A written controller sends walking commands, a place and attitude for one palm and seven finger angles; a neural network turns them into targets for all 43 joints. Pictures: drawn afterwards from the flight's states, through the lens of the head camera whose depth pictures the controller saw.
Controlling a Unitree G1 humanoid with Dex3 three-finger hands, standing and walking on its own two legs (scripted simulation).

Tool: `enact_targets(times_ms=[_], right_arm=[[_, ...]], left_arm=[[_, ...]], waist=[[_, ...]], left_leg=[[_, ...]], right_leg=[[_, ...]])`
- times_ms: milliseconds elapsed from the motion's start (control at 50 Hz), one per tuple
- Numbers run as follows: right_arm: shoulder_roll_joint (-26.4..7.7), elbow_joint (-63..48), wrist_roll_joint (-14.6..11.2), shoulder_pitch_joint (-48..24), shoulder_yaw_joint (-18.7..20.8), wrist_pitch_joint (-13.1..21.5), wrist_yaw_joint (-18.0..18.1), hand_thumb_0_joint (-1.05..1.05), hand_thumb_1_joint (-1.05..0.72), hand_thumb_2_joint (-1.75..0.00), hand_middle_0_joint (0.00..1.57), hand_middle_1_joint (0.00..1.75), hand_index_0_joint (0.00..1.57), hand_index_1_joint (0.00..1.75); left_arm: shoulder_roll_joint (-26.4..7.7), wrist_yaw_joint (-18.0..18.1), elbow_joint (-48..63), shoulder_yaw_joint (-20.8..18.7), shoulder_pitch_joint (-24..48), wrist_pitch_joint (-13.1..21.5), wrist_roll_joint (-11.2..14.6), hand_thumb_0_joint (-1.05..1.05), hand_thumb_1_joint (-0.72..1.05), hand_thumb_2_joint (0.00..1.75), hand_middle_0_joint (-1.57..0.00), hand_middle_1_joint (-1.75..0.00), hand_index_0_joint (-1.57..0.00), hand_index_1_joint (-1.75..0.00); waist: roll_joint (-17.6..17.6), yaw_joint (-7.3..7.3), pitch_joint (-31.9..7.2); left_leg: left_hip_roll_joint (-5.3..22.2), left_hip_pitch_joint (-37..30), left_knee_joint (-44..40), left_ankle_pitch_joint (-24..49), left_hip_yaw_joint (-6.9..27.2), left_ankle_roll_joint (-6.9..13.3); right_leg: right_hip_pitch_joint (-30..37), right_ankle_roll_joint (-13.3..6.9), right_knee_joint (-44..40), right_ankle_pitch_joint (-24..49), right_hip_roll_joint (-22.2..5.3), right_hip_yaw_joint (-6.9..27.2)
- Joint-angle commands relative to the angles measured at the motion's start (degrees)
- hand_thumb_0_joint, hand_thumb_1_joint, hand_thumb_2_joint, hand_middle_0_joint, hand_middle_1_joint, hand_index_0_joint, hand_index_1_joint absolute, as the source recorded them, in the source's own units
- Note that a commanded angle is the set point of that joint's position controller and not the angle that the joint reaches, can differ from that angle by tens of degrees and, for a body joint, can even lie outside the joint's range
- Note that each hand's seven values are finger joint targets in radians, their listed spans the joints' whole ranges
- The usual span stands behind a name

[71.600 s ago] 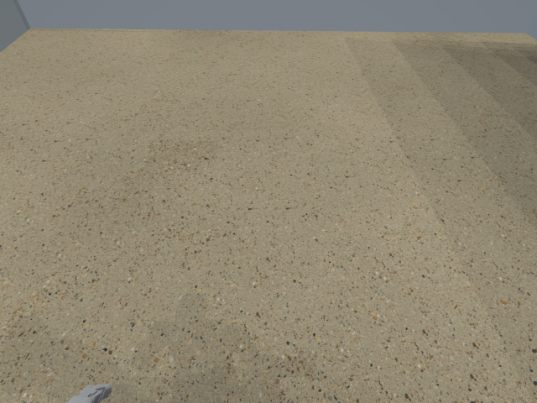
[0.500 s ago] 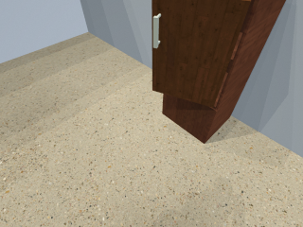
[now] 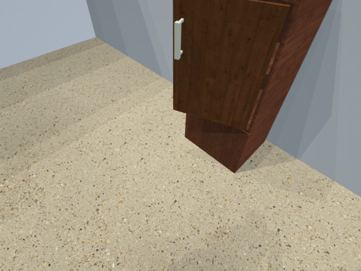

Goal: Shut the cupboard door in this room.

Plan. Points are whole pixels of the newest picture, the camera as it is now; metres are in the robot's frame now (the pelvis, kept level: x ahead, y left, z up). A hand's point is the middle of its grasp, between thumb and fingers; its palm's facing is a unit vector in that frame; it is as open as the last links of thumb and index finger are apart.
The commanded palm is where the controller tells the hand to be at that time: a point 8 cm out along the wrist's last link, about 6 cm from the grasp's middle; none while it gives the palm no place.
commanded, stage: look to check the result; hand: left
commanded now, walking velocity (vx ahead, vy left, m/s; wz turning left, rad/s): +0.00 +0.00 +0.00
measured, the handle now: (179, 39) +0.95 +0.04 +0.07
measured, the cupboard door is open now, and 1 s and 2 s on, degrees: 22 22 22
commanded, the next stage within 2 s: walk to a spot facing it in 0.52 s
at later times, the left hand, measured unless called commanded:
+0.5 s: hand out of the picture +0.06 +0.21 -0.17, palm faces -0.02 -0.97 -0.26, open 7.3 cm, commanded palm none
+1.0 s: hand out of the picture +0.05 +0.21 -0.20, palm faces +0.15 -0.96 -0.23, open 7.3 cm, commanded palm none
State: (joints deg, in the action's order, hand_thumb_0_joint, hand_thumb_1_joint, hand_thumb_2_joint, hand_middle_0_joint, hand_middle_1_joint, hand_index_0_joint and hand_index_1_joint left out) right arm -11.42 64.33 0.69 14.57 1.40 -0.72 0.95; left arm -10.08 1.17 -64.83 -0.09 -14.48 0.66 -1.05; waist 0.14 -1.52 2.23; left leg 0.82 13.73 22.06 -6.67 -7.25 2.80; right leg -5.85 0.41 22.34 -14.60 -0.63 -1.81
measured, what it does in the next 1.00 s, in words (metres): stands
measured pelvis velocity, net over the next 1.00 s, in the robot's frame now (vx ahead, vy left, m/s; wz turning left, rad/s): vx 0.03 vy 0.01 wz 0.15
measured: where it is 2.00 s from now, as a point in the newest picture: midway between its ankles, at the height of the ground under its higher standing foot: outside the picture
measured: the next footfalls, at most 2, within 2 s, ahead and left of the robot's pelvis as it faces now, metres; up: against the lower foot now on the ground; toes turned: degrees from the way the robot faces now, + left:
right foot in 1.58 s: +0.16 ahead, -0.09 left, +0.00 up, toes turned +28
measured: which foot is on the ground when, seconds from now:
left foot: down 0.00-1.00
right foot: down 0.00-1.00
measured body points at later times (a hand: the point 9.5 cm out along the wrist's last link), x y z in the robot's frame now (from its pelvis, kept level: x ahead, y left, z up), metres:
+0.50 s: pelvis +0.03 +0.00 +0.00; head +0.04 +0.00 +0.45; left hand +0.06 +0.26 -0.15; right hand +0.07 -0.26 -0.15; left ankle +0.06 +0.09 -0.74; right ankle -0.03 -0.12 -0.74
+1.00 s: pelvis +0.03 +0.01 -0.02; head +0.06 +0.03 +0.43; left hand +0.04 +0.26 -0.18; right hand +0.09 -0.23 -0.17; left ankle +0.05 +0.09 -0.73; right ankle -0.03 -0.12 -0.74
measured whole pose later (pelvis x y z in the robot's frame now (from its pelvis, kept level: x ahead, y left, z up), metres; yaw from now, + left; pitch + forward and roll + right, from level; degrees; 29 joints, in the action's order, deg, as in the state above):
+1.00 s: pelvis +0.03 +0.01 -0.02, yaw +9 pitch -2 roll -2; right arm -11.2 59.9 0.8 12.2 2.4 -4.1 -0.3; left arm -11.8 2.2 -58.9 -2.6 -12.3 -1.0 -1.6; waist -0.2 -1.4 6.5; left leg 0.1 21.5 46.3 -24.7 -3.3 0.1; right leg -4.3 1.3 31.5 -24.1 -3.5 -9.8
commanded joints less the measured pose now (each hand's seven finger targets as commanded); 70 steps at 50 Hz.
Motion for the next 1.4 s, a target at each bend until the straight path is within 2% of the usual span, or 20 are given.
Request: enact_targets(times_ms=[0, 300, 620, 700, 780, 820, 860, 900, 920, 960, 980, 1000, 1020, 1040, 1060, 1080, 1120, 1160, 1220, 1380], right_arm=[[-7.69, -2.06, 0.07, 0.73, 1.20, 1.02, 0.71, 0.00, -0.90, -0.90, 0.20, 0.30, 0.20, 0.30], [-10.07, -2.03, -0.11, -2.26, 1.08, 1.37, 0.73, 0.00, -0.90, -0.90, 0.20, 0.30, 0.20, 0.30], [-12.10, -2.15, -0.02, -5.12, 0.85, 1.53, 0.65, 0.00, -0.90, -0.90, 0.20, 0.30, 0.20, 0.30], [-7.60, -2.32, -0.02, -3.22, 0.02, 0.55, 0.36, 0.00, -0.90, -0.90, 0.20, 0.30, 0.20, 0.30], [-8.63, -4.35, 0.04, -3.40, 1.00, -0.42, 0.13, 0.00, -0.90, -0.90, 0.20, 0.30, 0.20, 0.30], [-8.23, -5.46, 0.14, -3.48, 1.44, -0.71, 0.02, 0.00, -0.90, -0.90, 0.20, 0.30, 0.20, 0.30], [-7.23, -7.01, 0.21, -3.85, 1.83, -1.23, -0.20, 0.00, -0.90, -0.90, 0.20, 0.30, 0.20, 0.30], [-6.38, -8.84, 0.48, -5.46, 2.40, -1.88, -0.36, 0.00, -0.90, -0.90, 0.20, 0.30, 0.20, 0.30], [-6.05, -9.77, 0.36, -5.57, 2.74, -2.04, -0.52, 0.00, -0.90, -0.90, 0.20, 0.30, 0.20, 0.30], [-5.60, -11.10, 0.04, -4.85, 2.84, -2.10, -1.03, 0.00, -0.90, -0.90, 0.20, 0.30, 0.20, 0.30], [-5.95, -11.04, 0.02, -2.05, 2.92, -1.92, -1.28, 0.00, -0.90, -0.90, 0.20, 0.30, 0.20, 0.30], [-6.76, -9.91, 0.42, 3.28, 3.01, -1.50, -1.37, 0.00, -0.90, -0.90, 0.20, 0.30, 0.20, 0.30], [-11.63, -9.48, 1.11, 7.03, 3.76, -0.80, -1.13, 0.00, -0.90, -0.90, 0.20, 0.30, 0.20, 0.30], [-15.43, -8.71, 0.82, 9.51, 4.72, -0.86, -0.33, 0.00, -0.90, -0.90, 0.20, 0.30, 0.20, 0.30], [-15.52, -8.53, 0.72, 8.35, 4.76, -1.33, -0.17, 0.00, -0.90, -0.90, 0.20, 0.30, 0.20, 0.30], [-13.85, -10.20, 0.94, 5.93, 4.66, -1.11, -0.13, 0.00, -0.90, -0.90, 0.20, 0.30, 0.20, 0.30], [-12.73, -12.17, 1.34, 1.31, 4.11, -0.96, 0.38, 0.00, -0.90, -0.90, 0.20, 0.30, 0.20, 0.30], [-11.62, -12.72, 1.24, -0.14, 3.88, -0.53, 0.51, 0.00, -0.90, -0.90, 0.20, 0.30, 0.20, 0.30], [-11.95, -12.88, 1.09, 0.71, 4.25, -0.23, 0.43, 0.00, -0.90, -0.90, 0.20, 0.30, 0.20, 0.30], [-12.35, -11.96, 1.26, 4.16, 5.08, -0.14, -0.12, 0.00, -0.90, -0.90, 0.20, 0.30, 0.20, 0.30]], left_arm=[[-8.58, 0.61, 1.19, -1.83, -2.30, 0.38, 0.15, 0.00, 0.90, 0.90, -0.20, -0.30, -0.20, -0.30], [-10.80, 0.60, 1.02, -1.85, 0.22, 0.73, 0.19, 0.00, 0.90, 0.90, -0.20, -0.30, -0.20, -0.30], [-12.42, 0.47, 1.10, -1.84, 1.55, 0.81, 0.23, 0.00, 0.90, 0.90, -0.20, -0.30, -0.20, -0.30], [-9.17, 1.03, 1.39, -1.64, -0.56, -0.33, 0.46, 0.00, 0.90, 0.90, -0.20, -0.30, -0.20, -0.30], [-10.85, 1.28, 3.25, -3.09, -1.38, -1.13, 0.30, 0.00, 0.90, 0.90, -0.20, -0.30, -0.20, -0.30], [-11.57, 1.38, 4.61, -3.91, -1.77, -1.33, 0.21, 0.00, 0.90, 0.90, -0.20, -0.30, -0.20, -0.30], [-12.53, 1.53, 5.96, -4.67, -2.01, -1.55, 0.11, 0.00, 0.90, 0.90, -0.20, -0.30, -0.20, -0.30], [-12.76, 1.71, 7.21, -5.08, -1.84, -1.43, -0.27, 0.00, 0.90, 0.90, -0.20, -0.30, -0.20, -0.30], [-12.95, 1.89, 8.06, -5.26, -0.71, -1.29, -0.69, 0.00, 0.90, 0.90, -0.20, -0.30, -0.20, -0.30], [-13.44, 1.96, 9.93, -5.72, 2.41, -1.19, -1.04, 0.00, 0.90, 0.90, -0.20, -0.30, -0.20, -0.30], [-13.66, 1.87, 10.70, -5.92, 4.11, -1.17, -0.84, 0.00, 0.90, 0.90, -0.20, -0.30, -0.20, -0.30], [-13.48, 1.64, 11.56, -5.81, 4.35, -1.28, -0.33, 0.00, 0.90, 0.90, -0.20, -0.30, -0.20, -0.30], [-10.38, 1.24, 12.65, -5.54, 1.79, -1.71, 0.51, 0.00, 0.90, 0.90, -0.20, -0.30, -0.20, -0.30], [-8.19, 1.19, 14.57, -4.61, 3.46, -2.08, 0.74, 0.00, 0.90, 0.90, -0.20, -0.30, -0.20, -0.30], [-9.33, 1.22, 14.92, -4.90, 3.61, -2.74, 0.36, 0.00, 0.90, 0.90, -0.20, -0.30, -0.20, -0.30], [-9.01, 1.11, 15.09, -5.15, 5.92, -2.92, 0.09, 0.00, 0.90, 0.90, -0.20, -0.30, -0.20, -0.30], [-8.83, 0.36, 14.40, -5.65, 6.75, -2.88, -0.35, 0.00, 0.90, 0.90, -0.20, -0.30, -0.20, -0.30], [-8.06, -0.16, 13.91, -5.61, 4.57, -2.43, -0.40, 0.00, 0.90, 0.90, -0.20, -0.30, -0.20, -0.30], [-7.78, -0.57, 13.92, -5.55, 3.39, -2.06, -0.51, 0.00, 0.90, 0.90, -0.20, -0.30, -0.20, -0.30], [-8.41, -1.37, 16.99, -4.87, 7.60, -1.06, -0.80, 0.00, 0.90, 0.90, -0.20, -0.30, -0.20, -0.30]], waist=[[1.00, 0.56, 1.88], [-1.08, 0.54, -0.73], [0.33, 0.59, -2.00], [0.17, 0.81, -1.15], [-0.55, 1.43, -1.06], [-1.71, 1.70, -1.15], [-6.35, 2.27, 0.10], [-10.42, 2.76, 2.00], [-10.90, 2.43, 2.32], [-9.37, 0.63, 4.09], [-7.60, -1.18, 2.85], [-3.38, -3.34, -0.22], [14.19, -3.84, -2.24], [22.37, -4.18, -4.62], [14.12, -3.46, -5.72], [9.45, -2.78, -3.09], [6.49, -1.21, 0.79], [5.18, 0.03, -0.63], [4.25, 0.09, -4.09], [9.23, -1.79, -2.15]], left_leg=[[6.63, -5.46, -5.35, -4.26, 8.89, -0.82], [7.36, -9.02, -4.13, 4.95, 8.66, -0.46], [7.44, -11.32, -4.38, 8.04, 8.59, -0.72], [6.57, -7.94, -1.11, 12.08, 8.67, -1.29], [5.80, -2.46, 3.14, 11.62, 9.35, -1.21], [4.66, 1.22, 6.74, 11.47, 8.92, -1.46], [1.83, 6.47, 14.61, 3.99, 6.52, -2.47], [0.64, 12.24, 27.66, -18.31, 4.94, -3.37], [1.40, 14.02, 30.89, -22.61, 5.62, -3.41], [3.34, 12.35, 26.35, -23.25, 6.04, -3.45], [3.17, 8.75, 17.88, -17.64, 5.15, -3.29], [2.03, 0.28, 9.41, -3.66, 5.11, -2.55], [11.01, -6.27, 1.21, 18.49, 22.51, 2.38], [20.09, -8.77, -3.09, 34.08, 36.63, 8.41], [20.50, -6.13, -4.46, 16.51, 33.17, 9.48], [18.03, -1.20, -6.49, 0.67, 33.93, 8.33], [14.36, 4.41, -9.44, -16.01, 32.37, 5.00], [11.64, 2.78, -9.92, -18.78, 30.11, 4.01], [9.85, -0.72, -10.26, -21.77, 29.41, 4.13], [8.90, -3.61, -10.65, -28.68, 35.78, 7.26]], right_leg=[[-7.76, -2.99, -6.57, 0.88, -5.21, 5.01], [-4.22, -2.58, -7.27, 7.72, -5.94, 4.70], [-2.30, -2.24, -8.10, 10.29, -6.48, 4.67], [-1.57, -1.20, -3.86, 12.68, -7.40, 2.02], [-0.72, -1.94, 0.08, 12.68, -8.66, 0.42], [0.94, -3.34, 1.46, 15.46, -10.80, 0.81], [2.18, -6.42, 0.80, 18.71, -14.98, 2.88], [2.36, -10.99, -0.30, 29.30, -21.20, 4.39], [2.53, -11.89, 0.19, 32.00, -22.61, 4.01], [0.28, -10.20, 3.20, 33.09, -22.11, 0.02], [0.29, -7.48, 9.02, 34.50, -20.08, -2.96], [-3.03, -3.80, 18.67, 30.27, -16.44, -6.67], [-14.38, 1.27, 33.18, 7.22, -7.92, -9.16], [-21.68, 2.82, 43.20, -24.08, -1.99, -3.50], [-20.28, 1.31, 45.60, -22.97, -3.66, 2.59], [-21.43, 0.94, 45.63, -18.97, -4.50, 2.74], [-23.31, 1.73, 45.23, -10.36, -4.72, 4.23], [-24.00, 2.25, 42.87, -5.85, -4.15, 3.91], [-24.24, 2.63, 38.86, -4.16, -2.94, 3.07], [-26.45, 2.65, 26.43, -7.34, -0.55, 2.00]])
